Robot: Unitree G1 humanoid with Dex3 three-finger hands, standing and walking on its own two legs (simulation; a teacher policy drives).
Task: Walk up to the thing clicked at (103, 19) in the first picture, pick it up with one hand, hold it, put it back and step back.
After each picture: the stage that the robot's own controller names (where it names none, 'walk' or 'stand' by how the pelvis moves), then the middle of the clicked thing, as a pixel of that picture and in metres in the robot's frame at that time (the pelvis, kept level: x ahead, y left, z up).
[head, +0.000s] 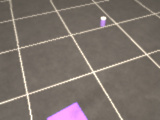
stand; (103, 21) +1.90 -0.28 -0.72
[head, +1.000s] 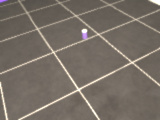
walk; (84, 34) +1.78 +0.10 -0.70
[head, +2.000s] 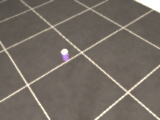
walk; (65, 55) +1.22 +0.28 -0.71
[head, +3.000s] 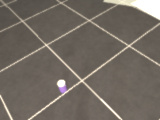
walk; (62, 86) +0.79 +0.26 -0.71
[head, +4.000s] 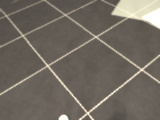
walk; out of the picture +0.48 +0.24 -0.71
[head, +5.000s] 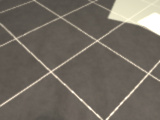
walk; out of the picture +0.40 +0.00 -0.67
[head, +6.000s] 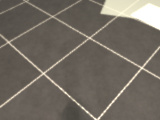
stand; out of the picture +0.37 +0.12 -0.68
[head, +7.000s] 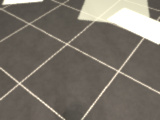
stand; out of the picture +0.32 +0.25 -0.69
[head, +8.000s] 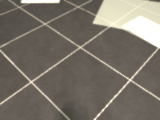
stand; out of the picture +0.33 +0.18 -0.71
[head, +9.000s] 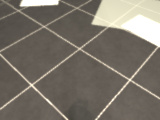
stand; out of the picture +0.32 +0.20 -0.72
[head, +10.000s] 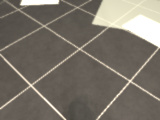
stand; out of the picture +0.30 +0.21 -0.73
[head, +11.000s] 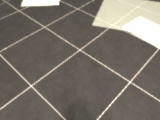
stand; out of the picture +0.31 +0.20 -0.72
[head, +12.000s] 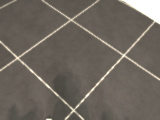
go down; out of the picture +0.33 +0.21 -0.64
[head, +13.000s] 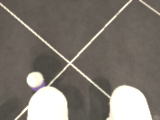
go down; (36, 82) +0.39 +0.22 -0.31
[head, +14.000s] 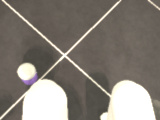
close in; (28, 74) +0.39 +0.23 -0.27
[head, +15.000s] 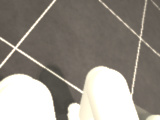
close in; out of the picture +0.38 +0.25 -0.21
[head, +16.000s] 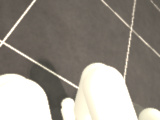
close; out of the picture +0.37 +0.26 -0.22
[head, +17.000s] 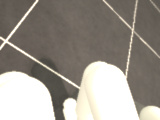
lift; out of the picture +0.37 +0.25 -0.21
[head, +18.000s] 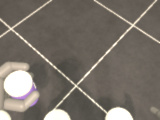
lift; (23, 90) +0.32 +0.20 +0.00
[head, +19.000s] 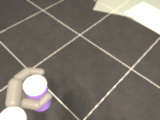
hold; (38, 94) +0.32 +0.17 +0.02
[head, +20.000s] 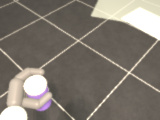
hold; (38, 93) +0.33 +0.17 +0.02
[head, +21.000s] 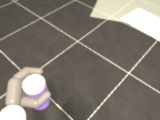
hold; (37, 92) +0.33 +0.18 +0.02
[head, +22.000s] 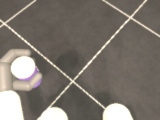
crouch; (28, 73) +0.39 +0.19 -0.05
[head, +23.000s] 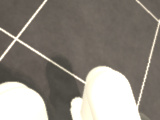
lower; out of the picture +0.40 +0.27 -0.20
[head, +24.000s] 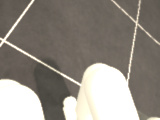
lower; out of the picture +0.39 +0.28 -0.20
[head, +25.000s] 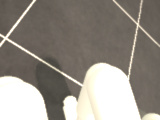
lower; out of the picture +0.38 +0.28 -0.21
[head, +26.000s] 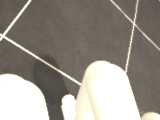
lower; out of the picture +0.37 +0.28 -0.22
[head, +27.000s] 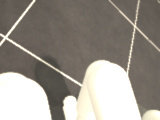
lower; out of the picture +0.37 +0.27 -0.21
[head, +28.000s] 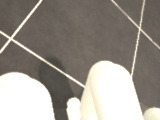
withdraw; out of the picture +0.36 +0.27 -0.21
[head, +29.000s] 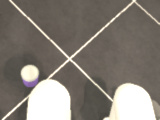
stand; (30, 76) +0.39 +0.23 -0.28
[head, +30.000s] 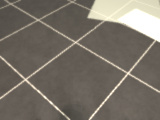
stand; out of the picture +0.32 +0.21 -0.64
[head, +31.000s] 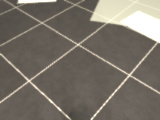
stand; out of the picture +0.34 +0.22 -0.66
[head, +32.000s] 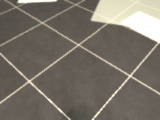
stand; out of the picture +0.32 +0.22 -0.67
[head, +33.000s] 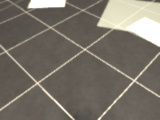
stand; out of the picture +0.35 +0.21 -0.72
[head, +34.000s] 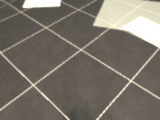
stand; out of the picture +0.32 +0.22 -0.72
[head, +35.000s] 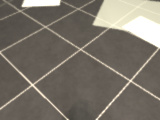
walk; out of the picture +0.32 +0.22 -0.72
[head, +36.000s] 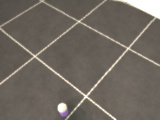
walk; (63, 110) +0.49 +0.20 -0.71
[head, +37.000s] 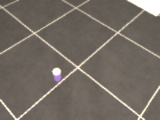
walk; (57, 74) +0.81 +0.23 -0.71
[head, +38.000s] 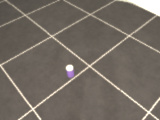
stand; (70, 71) +0.96 +0.21 -0.71
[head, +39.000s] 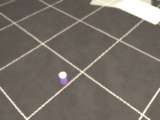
stand; (63, 78) +0.94 +0.21 -0.72
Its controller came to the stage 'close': yes
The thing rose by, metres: 0.72
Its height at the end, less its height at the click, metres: +0.00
